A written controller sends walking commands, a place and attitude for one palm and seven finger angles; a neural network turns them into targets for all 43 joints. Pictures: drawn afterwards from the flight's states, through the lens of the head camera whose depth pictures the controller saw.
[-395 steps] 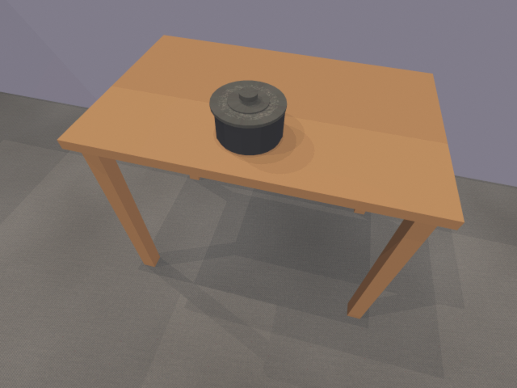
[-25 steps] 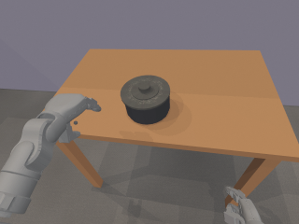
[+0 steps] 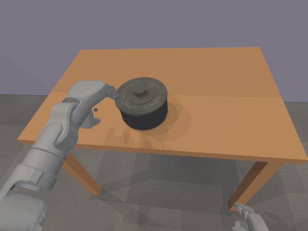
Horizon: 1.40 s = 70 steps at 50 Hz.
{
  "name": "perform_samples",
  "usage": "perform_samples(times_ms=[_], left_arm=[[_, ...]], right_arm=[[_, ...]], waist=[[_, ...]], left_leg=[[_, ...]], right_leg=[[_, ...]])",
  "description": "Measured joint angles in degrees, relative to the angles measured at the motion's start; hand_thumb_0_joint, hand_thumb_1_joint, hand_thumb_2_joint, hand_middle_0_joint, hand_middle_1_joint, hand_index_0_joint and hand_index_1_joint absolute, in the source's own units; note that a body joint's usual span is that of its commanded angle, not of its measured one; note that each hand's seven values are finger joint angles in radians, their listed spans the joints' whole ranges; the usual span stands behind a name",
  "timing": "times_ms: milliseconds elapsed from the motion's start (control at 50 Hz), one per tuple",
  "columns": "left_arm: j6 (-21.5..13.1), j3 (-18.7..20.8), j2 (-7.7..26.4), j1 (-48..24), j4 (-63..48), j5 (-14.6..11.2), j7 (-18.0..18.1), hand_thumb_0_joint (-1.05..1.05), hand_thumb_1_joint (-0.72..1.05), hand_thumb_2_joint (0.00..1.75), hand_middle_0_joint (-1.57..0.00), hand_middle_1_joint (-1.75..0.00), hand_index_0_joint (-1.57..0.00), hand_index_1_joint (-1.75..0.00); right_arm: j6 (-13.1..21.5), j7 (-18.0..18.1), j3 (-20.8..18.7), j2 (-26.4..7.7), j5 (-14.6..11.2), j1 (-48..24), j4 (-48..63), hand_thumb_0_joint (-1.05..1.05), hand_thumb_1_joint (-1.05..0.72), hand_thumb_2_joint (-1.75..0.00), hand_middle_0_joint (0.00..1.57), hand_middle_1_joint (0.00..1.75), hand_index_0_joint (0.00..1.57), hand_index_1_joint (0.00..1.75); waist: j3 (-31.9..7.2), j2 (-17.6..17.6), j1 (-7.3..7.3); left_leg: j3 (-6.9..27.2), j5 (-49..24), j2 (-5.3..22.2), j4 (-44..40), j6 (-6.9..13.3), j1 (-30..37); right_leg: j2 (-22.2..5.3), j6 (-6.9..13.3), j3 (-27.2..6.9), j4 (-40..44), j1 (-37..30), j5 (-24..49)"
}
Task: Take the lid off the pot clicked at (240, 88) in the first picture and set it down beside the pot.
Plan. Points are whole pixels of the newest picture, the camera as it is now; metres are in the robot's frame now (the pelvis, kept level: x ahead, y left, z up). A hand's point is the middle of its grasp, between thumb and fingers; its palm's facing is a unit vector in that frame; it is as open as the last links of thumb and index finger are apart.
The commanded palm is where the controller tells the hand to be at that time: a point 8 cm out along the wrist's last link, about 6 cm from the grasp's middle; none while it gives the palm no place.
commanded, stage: move the open hand above the knob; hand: left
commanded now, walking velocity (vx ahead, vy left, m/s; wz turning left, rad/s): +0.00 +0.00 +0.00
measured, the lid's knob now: (139, 90) +0.54 +0.07 +0.05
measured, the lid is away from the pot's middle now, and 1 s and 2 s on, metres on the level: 0.00 0.00 0.00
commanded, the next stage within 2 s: lower the open fingers around the knob in 1.68 s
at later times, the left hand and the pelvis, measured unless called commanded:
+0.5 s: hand (119, 90) +0.46 +0.11 +0.13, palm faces -0.27 +0.00 -0.96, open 10.2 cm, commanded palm +0.46 +0.12 +0.19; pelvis +0.01 +0.00 +0.00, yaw -1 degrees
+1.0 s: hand (136, 77) +0.51 +0.07 +0.13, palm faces -0.29 -0.01 -0.96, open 10.2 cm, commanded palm +0.50 +0.08 +0.19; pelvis +0.01 +0.00 +0.00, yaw -3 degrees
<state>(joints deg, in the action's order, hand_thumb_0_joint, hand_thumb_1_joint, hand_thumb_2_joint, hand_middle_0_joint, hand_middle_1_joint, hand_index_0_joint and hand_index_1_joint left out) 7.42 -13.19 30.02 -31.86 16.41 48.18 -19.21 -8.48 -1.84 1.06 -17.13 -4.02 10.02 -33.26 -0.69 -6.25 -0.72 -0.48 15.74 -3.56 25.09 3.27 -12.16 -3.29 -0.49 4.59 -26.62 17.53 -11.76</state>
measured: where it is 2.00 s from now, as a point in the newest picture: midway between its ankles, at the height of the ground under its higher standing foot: outside the picture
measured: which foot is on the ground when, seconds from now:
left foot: down 0.00-1.00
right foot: down 0.00-1.00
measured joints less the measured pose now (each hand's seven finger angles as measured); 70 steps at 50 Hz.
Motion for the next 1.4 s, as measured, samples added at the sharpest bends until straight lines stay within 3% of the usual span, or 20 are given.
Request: perform_samples(times_ms=[380, 780, 980, 1120, 1400], left_arm=[[2.92, -4.58, -5.51, -15.67, 18.45, 1.64, 1.23, 0.0, -0.29, 1.39, -0.83, -0.09, -0.83, -0.09], [3.63, -5.56, -10.03, -28.89, 35.01, 2.6, 3.9, 0.0, -0.29, 1.39, -0.83, -0.09, -0.83, -0.09], [4.28, -3.11, -11.1, -33.05, 41.16, 3.74, 5.33, 0.0, -0.29, 1.39, -0.83, -0.09, -0.83, -0.09], [3.75, -2.61, -11.02, -31.29, 39.33, 3.67, 5.27, 0.0, -0.29, 1.39, -0.83, -0.09, -0.83, -0.09], [4.17, -5.2, -11.67, -31.29, 39.13, 2.83, 4.66, 0.0, -0.29, 1.39, -0.83, -0.09, -0.83, -0.09]], right_arm=[[-1.11, 0.84, 0.09, 0.88, -0.1, 1.51, -1.87, 0.01, -0.91, -0.9, 0.19, 0.29, 0.2, 0.3], [0.25, 2.06, -0.6, 1.14, 0.72, 5.0, -5.79, 0.01, -0.91, -0.9, 0.19, 0.29, 0.2, 0.3], [0.73, 2.06, -0.66, 1.1, 1.3, 7.04, -6.83, 0.01, -0.91, -0.9, 0.19, 0.29, 0.2, 0.3], [0.95, 2.16, -0.81, 1.24, 1.38, 7.67, -6.81, 0.01, -0.91, -0.9, 0.19, 0.29, 0.2, 0.3], [1.67, 2.35, -0.37, 1.63, 0.89, 4.44, -6.32, 0.01, -0.91, -0.9, 0.19, 0.29, 0.2, 0.3]], waist=[[-1.37, 0.83, -2.02], [-2.48, 1.52, -4.62], [-3.81, 1.43, -6.01], [-3.83, 1.33, -5.68], [-3.84, 1.87, -4.21]], left_leg=[[-0.43, 0.83, -0.05, 0.96, 0.05, -2.67], [-1.44, 0.86, 0.05, 0.95, 0.29, -5.78], [-2.52, 0.81, 0.31, 0.52, 0.39, -7.04], [-2.66, 0.65, 0.43, 0.04, 0.4, -6.52], [-1.95, 0.45, 0.12, 0.53, 0.39, -6.11]], right_leg=[[-0.04, 0.0, -0.5, -1.65, 3.16, -1.02], [0.19, -0.18, -1.55, -1.69, 6.67, -0.66], [0.61, -0.32, -2.63, -1.28, 8.36, -0.21], [0.78, -0.32, -2.77, -0.7, 7.85, 0.06], [0.36, -0.29, -2.1, -1.11, 7.11, 0.02]])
